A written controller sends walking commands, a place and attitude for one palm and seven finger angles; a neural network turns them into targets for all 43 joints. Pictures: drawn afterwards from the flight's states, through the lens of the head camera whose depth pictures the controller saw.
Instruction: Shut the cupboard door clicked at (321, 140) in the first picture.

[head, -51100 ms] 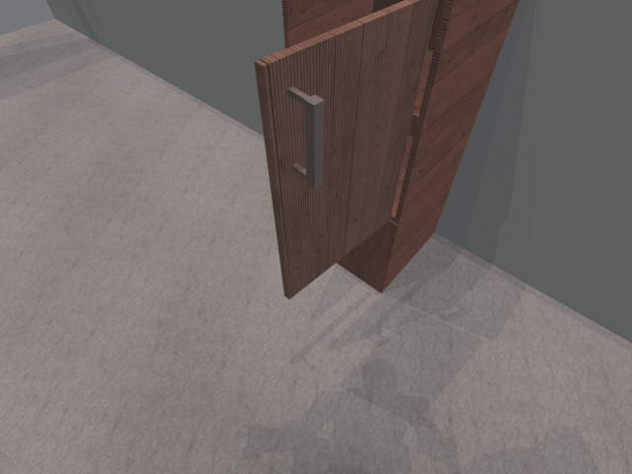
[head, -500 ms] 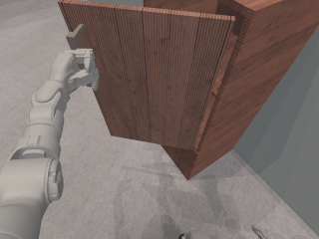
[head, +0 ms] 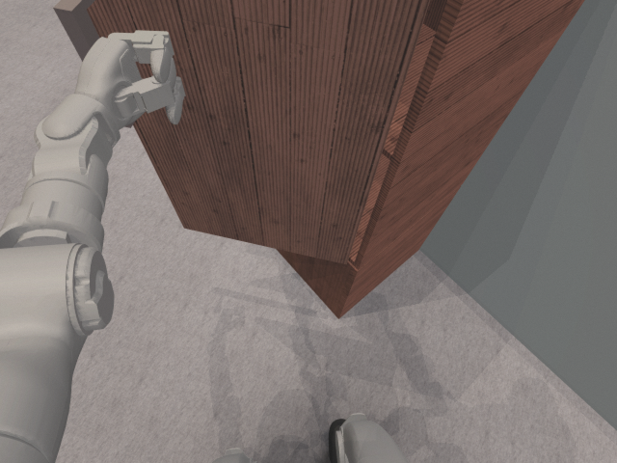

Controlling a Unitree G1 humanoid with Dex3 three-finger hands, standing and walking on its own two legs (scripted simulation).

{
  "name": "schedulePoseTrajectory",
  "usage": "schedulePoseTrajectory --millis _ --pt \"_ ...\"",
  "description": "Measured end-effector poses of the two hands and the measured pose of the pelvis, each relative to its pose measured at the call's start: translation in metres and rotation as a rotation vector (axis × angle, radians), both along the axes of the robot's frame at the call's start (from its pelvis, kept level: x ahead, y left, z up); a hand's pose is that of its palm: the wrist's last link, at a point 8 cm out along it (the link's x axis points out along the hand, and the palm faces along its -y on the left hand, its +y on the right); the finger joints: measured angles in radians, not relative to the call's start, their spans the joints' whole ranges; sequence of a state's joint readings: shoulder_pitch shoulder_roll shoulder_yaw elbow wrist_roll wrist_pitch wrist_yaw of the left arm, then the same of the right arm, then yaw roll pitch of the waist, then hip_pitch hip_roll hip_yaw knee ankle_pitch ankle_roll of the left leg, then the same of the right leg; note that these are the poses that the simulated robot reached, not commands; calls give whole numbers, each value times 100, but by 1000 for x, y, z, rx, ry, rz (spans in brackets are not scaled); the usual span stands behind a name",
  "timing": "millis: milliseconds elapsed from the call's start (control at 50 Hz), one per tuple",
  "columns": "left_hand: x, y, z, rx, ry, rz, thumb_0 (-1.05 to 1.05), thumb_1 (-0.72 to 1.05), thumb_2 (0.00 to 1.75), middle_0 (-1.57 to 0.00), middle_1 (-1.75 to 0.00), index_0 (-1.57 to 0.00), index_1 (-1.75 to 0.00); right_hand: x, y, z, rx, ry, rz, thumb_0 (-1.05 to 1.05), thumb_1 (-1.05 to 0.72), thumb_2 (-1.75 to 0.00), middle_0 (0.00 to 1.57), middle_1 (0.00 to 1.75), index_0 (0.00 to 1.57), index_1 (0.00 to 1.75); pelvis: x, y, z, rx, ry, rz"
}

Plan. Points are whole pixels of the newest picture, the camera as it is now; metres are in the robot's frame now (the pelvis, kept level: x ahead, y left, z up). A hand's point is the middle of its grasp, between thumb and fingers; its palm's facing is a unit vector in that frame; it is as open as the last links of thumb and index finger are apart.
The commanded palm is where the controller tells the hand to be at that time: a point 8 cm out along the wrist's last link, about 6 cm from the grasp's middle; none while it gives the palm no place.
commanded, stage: push the door shut along its arc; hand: left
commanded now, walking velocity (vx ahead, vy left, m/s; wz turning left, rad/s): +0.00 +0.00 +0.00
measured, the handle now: (110, 61) +0.58 +0.18 +0.15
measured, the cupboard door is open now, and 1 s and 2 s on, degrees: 37 24 24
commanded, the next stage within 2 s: pull the fist back off the door in 0.54 s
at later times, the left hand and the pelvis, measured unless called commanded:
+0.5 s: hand (194, 67) +0.56 +0.08 +0.16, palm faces -0.41 -0.91 -0.03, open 3.1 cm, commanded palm +0.58 +0.12 +0.16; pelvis +0.01 -0.01 -0.01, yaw +0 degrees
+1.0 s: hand (236, 68) +0.57 +0.03 +0.15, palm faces -0.02 -1.00 -0.04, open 3.1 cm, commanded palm +0.53 +0.10 +0.16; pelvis +0.02 -0.01 +0.00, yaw -2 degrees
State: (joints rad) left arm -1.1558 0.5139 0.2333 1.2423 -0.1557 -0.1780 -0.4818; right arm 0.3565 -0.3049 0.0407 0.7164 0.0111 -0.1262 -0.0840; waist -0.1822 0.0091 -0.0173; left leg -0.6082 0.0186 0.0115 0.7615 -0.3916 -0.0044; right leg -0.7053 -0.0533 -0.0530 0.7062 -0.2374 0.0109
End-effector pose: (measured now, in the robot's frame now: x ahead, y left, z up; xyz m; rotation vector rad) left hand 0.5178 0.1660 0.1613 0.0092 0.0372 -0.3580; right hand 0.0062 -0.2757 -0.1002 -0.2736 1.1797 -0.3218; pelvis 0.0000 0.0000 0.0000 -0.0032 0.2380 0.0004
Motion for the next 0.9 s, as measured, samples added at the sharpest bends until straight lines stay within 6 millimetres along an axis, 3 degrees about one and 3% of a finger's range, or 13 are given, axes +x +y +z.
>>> schedulePoseTrajectory --millis 100,200,520,660,780,840,900 --pt "18 -15 0 -1 -14 -19 2 90 90 -130 -150 -130 -150 -5 0 0 1 17 -29 1 -90 -89 20 30 20 30 4 0 -2 0 26 -12" --pt "29 -16 -1 16 -10 -23 -1 86 91 -130 -150 -130 -150 -11 1 -3 11 56 -51 1 -90 -89 20 30 20 30 8 -1 -3 1 45 -17" --pt "43 -28 2 33 19 -65 0 92 96 -130 -150 -130 -150 -11 -9 -4 -10 116 -34 0 -90 -89 20 30 20 30 11 -6 -6 -8 70 6" --pt "51 -40 2 51 5 -74 0 97 100 -130 -150 -130 -150 -19 -12 -7 -15 151 -38 0 -90 -89 20 30 20 30 8 -7 -11 -8 93 13" --pt "55 -52 -5 -88 34 252 0 88 95 -130 -150 -130 -150 -27 4 -12 69 171 2 0 -90 -89 20 30 20 30 10 -6 -11 -16 123 14" --pt "51 -61 -7 -26 -15 375 0 87 93 -130 -150 -130 -150 -28 16 -15 130 160 13 0 -90 -89 20 30 20 30 13 -8 -9 -10 127 3" --pt "44 -70 -9 62 -49 386 0 88 92 -130 -150 -130 -150 -29 26 -18 178 141 -9 0 -90 -89 20 30 20 30 15 -9 -6 -3 111 -12"
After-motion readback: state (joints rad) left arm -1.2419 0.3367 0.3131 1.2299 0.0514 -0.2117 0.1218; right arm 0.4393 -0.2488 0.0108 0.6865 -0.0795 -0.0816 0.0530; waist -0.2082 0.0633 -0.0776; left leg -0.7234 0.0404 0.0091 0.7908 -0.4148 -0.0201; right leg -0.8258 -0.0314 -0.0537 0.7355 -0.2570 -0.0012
